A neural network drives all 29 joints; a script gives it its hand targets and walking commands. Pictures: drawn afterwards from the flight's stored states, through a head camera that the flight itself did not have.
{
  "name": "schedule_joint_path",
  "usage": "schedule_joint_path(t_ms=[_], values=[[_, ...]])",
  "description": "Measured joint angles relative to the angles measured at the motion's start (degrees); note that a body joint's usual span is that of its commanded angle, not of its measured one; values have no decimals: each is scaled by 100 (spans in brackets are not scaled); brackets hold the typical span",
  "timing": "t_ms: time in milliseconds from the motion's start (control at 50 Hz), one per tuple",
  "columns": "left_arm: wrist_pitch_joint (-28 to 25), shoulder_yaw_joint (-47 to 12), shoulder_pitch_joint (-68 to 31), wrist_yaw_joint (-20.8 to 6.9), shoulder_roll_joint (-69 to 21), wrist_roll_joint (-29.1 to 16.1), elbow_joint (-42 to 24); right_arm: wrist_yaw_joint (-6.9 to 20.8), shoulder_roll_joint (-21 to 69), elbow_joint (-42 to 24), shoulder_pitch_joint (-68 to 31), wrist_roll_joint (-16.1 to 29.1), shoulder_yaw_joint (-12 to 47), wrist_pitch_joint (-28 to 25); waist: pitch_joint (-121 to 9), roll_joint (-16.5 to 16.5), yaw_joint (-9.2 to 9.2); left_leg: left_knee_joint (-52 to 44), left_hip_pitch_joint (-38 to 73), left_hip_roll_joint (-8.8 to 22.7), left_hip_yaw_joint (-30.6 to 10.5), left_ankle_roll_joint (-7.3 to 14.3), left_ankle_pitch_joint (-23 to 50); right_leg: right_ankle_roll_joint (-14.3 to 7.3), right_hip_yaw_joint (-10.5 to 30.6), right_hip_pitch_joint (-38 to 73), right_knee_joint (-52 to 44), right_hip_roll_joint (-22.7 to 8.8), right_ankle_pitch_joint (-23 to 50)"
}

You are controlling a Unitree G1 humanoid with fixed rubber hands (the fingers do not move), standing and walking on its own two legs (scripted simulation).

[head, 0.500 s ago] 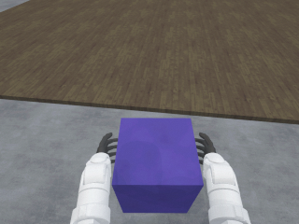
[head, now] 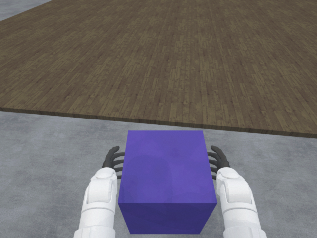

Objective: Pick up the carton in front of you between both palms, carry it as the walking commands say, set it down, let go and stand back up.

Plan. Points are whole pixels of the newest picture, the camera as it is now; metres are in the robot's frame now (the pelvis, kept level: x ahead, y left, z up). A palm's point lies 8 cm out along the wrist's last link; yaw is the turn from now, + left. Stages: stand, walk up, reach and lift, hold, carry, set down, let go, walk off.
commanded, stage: reach and lift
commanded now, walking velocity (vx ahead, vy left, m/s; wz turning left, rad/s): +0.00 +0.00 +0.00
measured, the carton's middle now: (165, 184) +0.30 +0.00 -0.04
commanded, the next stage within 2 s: hold in 0.06 s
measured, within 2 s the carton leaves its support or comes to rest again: neither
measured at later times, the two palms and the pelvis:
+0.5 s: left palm (106, 173) +0.28 +0.15 +0.05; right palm (225, 173) +0.28 -0.15 +0.05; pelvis -0.01 +0.00 +0.00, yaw +0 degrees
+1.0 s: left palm (107, 171) +0.28 +0.15 +0.05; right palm (225, 171) +0.28 -0.15 +0.05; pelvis -0.01 +0.00 +0.00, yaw +0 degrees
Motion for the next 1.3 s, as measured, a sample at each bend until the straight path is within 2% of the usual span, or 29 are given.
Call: schedule_joint_path(t_ms=[200,340,660,1300], values=[[277,-156,119,32,27,-132,-430,-34,-27,-439,122,125,162,283,-6,0,1,-121,183,11,0,-3,59,-4,-7,185,-123,-6,59],[451,6,-79,-31,-18,8,-269,28,20,-263,-90,-10,1,455,58,0,-5,-84,260,8,12,-2,69,-2,-10,260,-83,-6,68],[383,196,-295,-72,-74,101,-152,75,75,-140,-303,-96,-196,380,140,-7,2,41,149,2,38,-3,61,5,-24,150,38,-4,63],[479,-44,-53,-37,-12,18,-365,34,13,-352,-59,-8,40,472,108,-5,12,-102,264,23,60,2,72,-12,-46,262,-98,-10,71]])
